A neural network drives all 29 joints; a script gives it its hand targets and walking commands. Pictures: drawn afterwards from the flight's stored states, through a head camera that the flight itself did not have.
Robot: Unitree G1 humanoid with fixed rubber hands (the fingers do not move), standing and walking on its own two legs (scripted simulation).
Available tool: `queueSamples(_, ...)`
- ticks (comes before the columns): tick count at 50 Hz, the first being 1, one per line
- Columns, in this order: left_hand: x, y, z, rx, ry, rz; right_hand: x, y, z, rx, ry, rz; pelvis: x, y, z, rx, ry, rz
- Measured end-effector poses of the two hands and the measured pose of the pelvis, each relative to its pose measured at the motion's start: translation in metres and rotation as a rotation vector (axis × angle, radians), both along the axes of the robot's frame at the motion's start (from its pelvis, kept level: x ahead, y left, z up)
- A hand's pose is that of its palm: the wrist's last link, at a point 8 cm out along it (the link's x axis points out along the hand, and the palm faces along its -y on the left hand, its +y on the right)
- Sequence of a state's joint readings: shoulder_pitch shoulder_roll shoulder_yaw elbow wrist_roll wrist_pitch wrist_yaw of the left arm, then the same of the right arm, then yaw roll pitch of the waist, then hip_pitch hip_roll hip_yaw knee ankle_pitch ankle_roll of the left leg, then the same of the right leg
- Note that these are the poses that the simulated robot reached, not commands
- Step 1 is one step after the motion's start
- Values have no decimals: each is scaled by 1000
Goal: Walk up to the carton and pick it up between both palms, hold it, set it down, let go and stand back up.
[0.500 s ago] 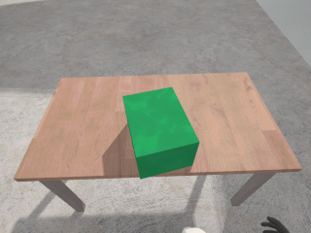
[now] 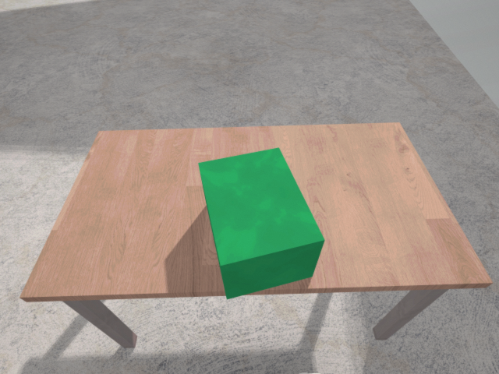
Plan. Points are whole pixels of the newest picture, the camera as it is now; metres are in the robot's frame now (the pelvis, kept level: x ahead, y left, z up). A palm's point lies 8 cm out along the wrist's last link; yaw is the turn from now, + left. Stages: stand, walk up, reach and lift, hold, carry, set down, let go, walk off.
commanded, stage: walk up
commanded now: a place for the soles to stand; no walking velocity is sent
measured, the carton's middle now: (254, 219) +0.45 +0.01 -0.09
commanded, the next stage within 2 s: stand in 0.22 s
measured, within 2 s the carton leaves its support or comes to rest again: neither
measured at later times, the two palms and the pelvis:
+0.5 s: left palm out of the picture +0.06 +0.30 -0.12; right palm out of the picture +0.06 -0.30 -0.10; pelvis -0.03 +0.00 +0.00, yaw +0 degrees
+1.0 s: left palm out of the picture +0.05 +0.28 -0.10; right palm out of the picture +0.03 -0.32 -0.11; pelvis -0.03 -0.02 +0.01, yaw +0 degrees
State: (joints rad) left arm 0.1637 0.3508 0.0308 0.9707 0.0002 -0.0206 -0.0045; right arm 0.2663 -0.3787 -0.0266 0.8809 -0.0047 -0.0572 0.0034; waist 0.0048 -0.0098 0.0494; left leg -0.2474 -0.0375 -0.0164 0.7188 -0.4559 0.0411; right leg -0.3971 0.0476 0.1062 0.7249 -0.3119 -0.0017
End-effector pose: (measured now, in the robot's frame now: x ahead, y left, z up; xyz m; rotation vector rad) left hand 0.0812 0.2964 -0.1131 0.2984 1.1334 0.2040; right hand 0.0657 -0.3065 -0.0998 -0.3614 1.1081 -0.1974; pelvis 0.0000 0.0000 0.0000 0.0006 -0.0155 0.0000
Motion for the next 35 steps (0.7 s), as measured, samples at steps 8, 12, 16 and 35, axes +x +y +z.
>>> queueSamples(8, 7, 1, 0, -1, -19, -8, 4, 2, -1, -4, 0, 2, 0, 1, -1, -2, -1, 0)
queueSamples(12, -5, 9, -6, -10, -10, -2, 9, 10, 2, -14, -34, 11, -5, 11, -3, -14, -10, 2)
queueSamples(16, -9, 13, -6, -19, -5, 1, 0, 19, 6, -11, -39, 6, -10, 16, 0, -19, -27, 0)
queueSamples(35, -44, -12, 8, 16, 23, 6, -11, -5, 1, 34, -56, 6, -39, -14, 5, 22, -55, -4)
